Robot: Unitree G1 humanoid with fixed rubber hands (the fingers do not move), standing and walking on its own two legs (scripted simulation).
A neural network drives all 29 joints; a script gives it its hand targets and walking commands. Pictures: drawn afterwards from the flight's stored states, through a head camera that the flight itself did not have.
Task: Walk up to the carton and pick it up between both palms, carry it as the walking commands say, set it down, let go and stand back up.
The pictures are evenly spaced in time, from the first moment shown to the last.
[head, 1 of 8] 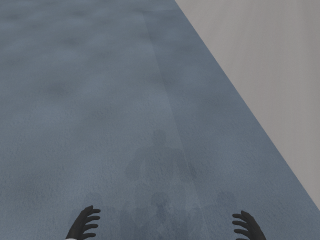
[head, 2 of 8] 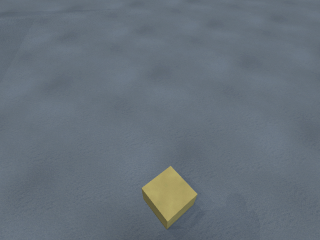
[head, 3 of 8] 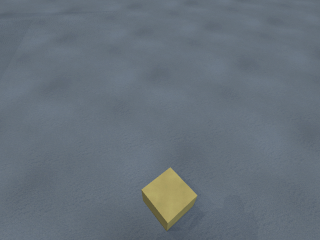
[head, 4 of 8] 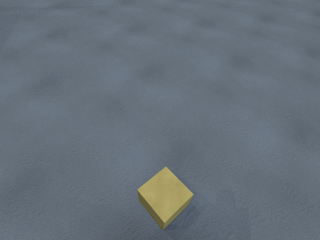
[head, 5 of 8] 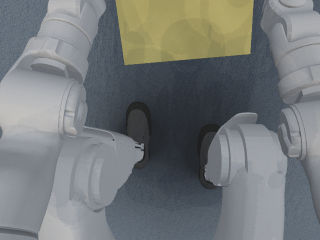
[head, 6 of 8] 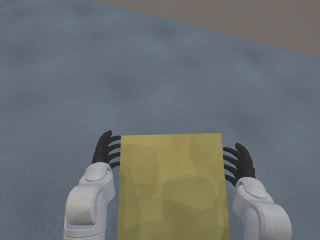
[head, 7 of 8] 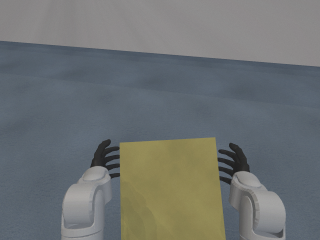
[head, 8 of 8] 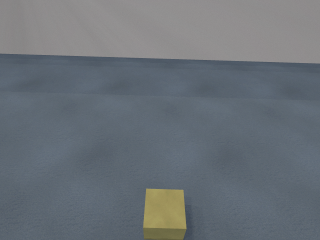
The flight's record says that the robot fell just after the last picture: no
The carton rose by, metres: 0.71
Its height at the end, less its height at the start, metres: +0.00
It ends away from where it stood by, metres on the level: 3.42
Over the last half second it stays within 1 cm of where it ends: yes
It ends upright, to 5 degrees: yes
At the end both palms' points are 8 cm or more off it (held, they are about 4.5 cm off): yes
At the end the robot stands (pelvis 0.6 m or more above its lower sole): yes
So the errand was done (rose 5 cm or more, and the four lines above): yes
